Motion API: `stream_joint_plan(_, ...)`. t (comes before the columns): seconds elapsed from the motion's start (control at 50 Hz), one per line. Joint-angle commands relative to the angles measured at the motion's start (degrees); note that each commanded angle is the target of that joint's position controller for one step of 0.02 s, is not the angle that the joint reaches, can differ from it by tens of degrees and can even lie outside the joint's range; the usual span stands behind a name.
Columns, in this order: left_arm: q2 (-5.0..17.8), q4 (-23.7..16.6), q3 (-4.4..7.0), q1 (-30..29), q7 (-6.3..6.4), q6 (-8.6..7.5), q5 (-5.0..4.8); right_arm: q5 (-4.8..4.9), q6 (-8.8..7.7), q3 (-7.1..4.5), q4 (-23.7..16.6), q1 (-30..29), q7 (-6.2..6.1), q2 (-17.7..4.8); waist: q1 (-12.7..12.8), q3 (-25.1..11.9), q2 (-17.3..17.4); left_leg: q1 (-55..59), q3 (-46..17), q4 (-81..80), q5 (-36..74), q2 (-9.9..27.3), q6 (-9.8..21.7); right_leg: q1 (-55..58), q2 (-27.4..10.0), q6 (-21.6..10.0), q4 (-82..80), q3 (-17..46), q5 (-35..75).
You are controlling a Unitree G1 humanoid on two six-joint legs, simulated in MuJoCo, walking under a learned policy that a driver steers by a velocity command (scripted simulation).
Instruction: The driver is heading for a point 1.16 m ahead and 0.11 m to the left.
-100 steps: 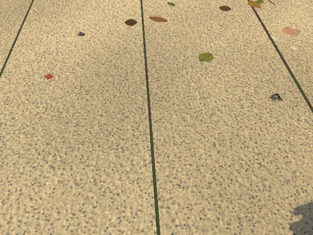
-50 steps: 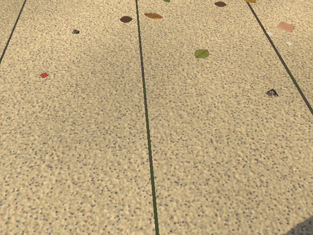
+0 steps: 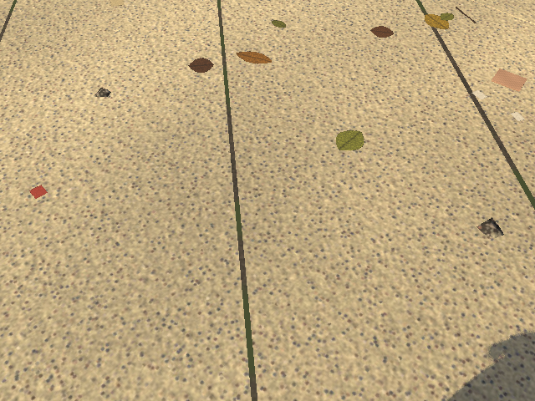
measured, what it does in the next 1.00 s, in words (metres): walks ahead: right foot, then left foot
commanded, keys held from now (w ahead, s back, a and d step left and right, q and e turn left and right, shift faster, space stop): w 1.00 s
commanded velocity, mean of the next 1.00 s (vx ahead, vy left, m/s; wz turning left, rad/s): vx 0.50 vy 0.00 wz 0.00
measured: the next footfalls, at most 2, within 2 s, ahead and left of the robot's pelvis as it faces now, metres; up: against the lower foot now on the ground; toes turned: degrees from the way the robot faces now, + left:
right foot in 0.38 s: +0.41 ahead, -0.15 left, +0.00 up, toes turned -3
left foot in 0.94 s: +0.72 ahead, +0.09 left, +0.00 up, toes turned +3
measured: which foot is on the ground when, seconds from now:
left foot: down 0.00-0.40, up 0.42-0.92, down 0.94-1.00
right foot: up 0.00-0.36, down 0.38-0.94, up 0.96-1.00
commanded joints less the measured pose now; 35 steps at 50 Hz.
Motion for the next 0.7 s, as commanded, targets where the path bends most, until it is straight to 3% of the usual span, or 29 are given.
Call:
stream_joint_plan(0.02, 2.0, -1.7, 1.07, 6.0, 0.53, 1.13, 0.27, -0.16, -1.26, -0.45, -1.6, -0.3, -0.14, -4.4, 2.8, -1.8, 5.6, 1.6, -15.2, -16.9, 3.4, 15.3, 10.0, -4.5, -4.8, 0.2, -3.1, 1.7, 3.3)
stream_joint_plan(0.1, 3.4, -5.7, 1.54, -4.6, 0.47, 1.17, 1.27, -0.12, -0.85, -0.92, -0.1, 4.5, -1.98, -7.4, 0.8, 1.1, 4.1, 4.4, -12.4, -18.7, 6.0, 15.0, 10.0, -13.0, -5.5, 2.5, -16.6, 0.8, 15.1)
stream_joint_plan(0.18, 2.1, -8.1, 0.84, -13.7, -0.52, 0.51, 0.91, 0.60, -0.27, -1.00, 0.7, 8.9, -2.73, -8.6, -2.1, 1.8, 4.3, 7.2, -8.3, -18.6, 7.0, 13.2, 7.6, -10.2, -2.4, 2.7, -31.8, -2.2, 24.7)
stream_joint_plan(0.26, 2.6, -10.6, 0.40, -20.1, -1.88, 0.20, 0.34, 1.11, 0.72, -1.27, 2.6, 13.4, -2.86, -9.1, -4.1, 3.3, 4.4, 15.6, -8.6, -15.5, 7.1, 16.2, 7.3, -12.0, -1.1, 2.0, -38.2, -2.3, 22.2)
stream_joint_plan(0.32, 4.3, -11.6, 0.81, -19.5, -2.82, -0.34, 0.24, 1.18, 1.72, -1.84, 2.9, 13.3, -3.12, -10.0, -2.2, 2.2, 5.5, 21.1, -9.4, -10.9, 13.8, 18.7, 5.9, -9.4, 0.2, -0.2, -41.0, -2.6, 15.7)
stream_joint_plan(0.34, 5.6, -11.0, 1.39, -16.4, -2.89, -0.50, 0.25, 1.12, 2.01, -2.00, 2.6, 12.1, -3.15, -10.5, -0.2, 0.1, 6.5, 21.4, -8.7, -7.2, 22.3, 18.3, 5.2, -4.1, 1.7, -1.2, -41.6, -3.9, 13.9)
stream_joint_plan(0.36, 7.5, -9.0, 2.55, -9.2, -2.75, -0.58, 0.36, 0.99, 2.37, -1.83, 2.1, 10.7, -3.12, -10.2, 3.8, -4.2, 6.4, 20.2, -6.6, 1.2, 31.6, 16.1, 4.0, 5.8, 3.8, -2.6, -42.6, -5.6, 14.0)
stream_joint_plan(0.38, 11.0, -5.9, 4.06, 1.8, -2.29, -0.55, 0.64, 0.42, 2.47, -1.03, 1.2, 10.4, -3.10, -8.4, 8.1, -11.7, 4.8, 12.6, -4.1, 14.9, 29.5, 12.8, 2.1, 22.4, 1.1, -5.1, -40.7, -2.6, 15.3)
stream_joint_plan(0.4, 16.9, -4.1, 5.56, 10.3, -2.04, -0.19, 1.78, 0.09, 1.54, 0.82, 0.3, 16.7, -2.56, -2.3, 7.1, -21.4, -7.2, -10.9, -0.8, 38.6, 8.7, 4.4, -2.2, 46.9, -14.0, -13.6, -42.1, 21.5, 8.0)
stream_joint_plan(0.42, 14.1, -3.7, 4.56, 11.5, -2.23, -0.02, 1.39, 0.63, -0.02, 1.31, 1.0, 16.8, -2.22, -1.7, 7.2, -25.8, -12.7, -21.2, -8.6, 49.5, -24.1, -0.2, -2.4, 51.7, -19.1, -16.6, -52.1, 40.4, 2.6)
stream_joint_plan(0.44, 10.3, -4.3, 3.24, 7.2, -2.19, -0.16, 1.05, 2.28, -1.08, -0.31, -0.4, 11.6, -1.92, -7.7, 6.8, -18.2, -9.0, -26.7, -11.6, 54.2, -22.2, 3.7, -1.0, 45.9, -17.0, -13.3, -53.0, 33.9, 0.6)
stream_joint_plan(0.46, 8.2, -5.8, 2.54, 1.6, -2.07, -0.14, 1.10, 2.80, -1.54, -0.46, -1.8, 7.1, -2.03, -8.7, 5.3, -11.8, -5.4, -27.0, -9.7, 52.9, -16.9, 6.9, -0.3, 37.0, -15.0, -11.4, -54.0, 25.2, 4.8)
stream_joint_plan(0.48, 6.5, -6.3, 1.97, -2.5, -2.31, -0.21, 1.53, 2.05, -1.40, -0.69, -2.1, 4.9, -2.42, -8.2, 3.5, -7.5, -1.2, -24.6, -8.6, 49.1, -12.3, 9.3, -0.4, 28.2, -12.8, -10.4, -56.1, 19.1, 10.0)
stream_joint_plan(0.5, 5.0, -6.5, 1.51, -4.5, -2.51, -0.47, 1.97, 1.41, -0.66, -1.11, -1.9, 5.3, -2.73, -7.5, 1.4, -5.6, -1.7, -20.9, -8.9, 45.6, -9.4, 11.2, -0.4, 22.6, -10.6, -9.4, -58.0, 14.6, 13.0)
stream_joint_plan(0.54, 4.4, -5.6, 1.38, -4.3, -2.78, -0.69, 2.02, 1.17, 0.96, -0.95, -1.2, 7.5, -2.84, -4.7, -0.4, -4.3, -2.4, -16.8, -8.4, 42.2, -7.1, 12.0, -1.0, 17.5, -8.6, -9.6, -61.0, 10.2, 15.2)
stream_joint_plan(0.58, 6.2, -4.4, 1.82, -2.3, -2.28, -0.92, 1.90, 0.89, 1.72, -1.06, -2.0, 5.8, -3.06, -4.2, -0.9, -2.5, -1.7, -19.0, -7.9, 38.3, -3.9, 12.4, -2.0, 16.4, -8.3, -10.4, -62.8, 7.5, 18.8)
stream_joint_plan(0.64, 7.2, -3.2, 2.05, 0.7, -1.22, -0.47, 1.78, 0.26, 1.71, -1.27, -4.3, -0.9, -3.01, -4.4, 0.5, -0.6, -0.8, -24.2, -7.6, 28.5, 4.6, 12.4, -3.4, 18.7, -8.0, -9.9, -63.9, 4.9, 20.9)
stream_joint_plan(0.7, 7.6, -2.4, 2.02, 2.9, -0.59, -0.07, 1.37, 0.46, 1.27, -0.88, -6.0, -6.9, -2.44, -3.3, 2.2, 0.5, -1.4, -22.4, -5.9, 17.6, 12.6, 10.8, -3.7, 19.1, -6.2, -8.3, -64.5, 1.4, 20.1)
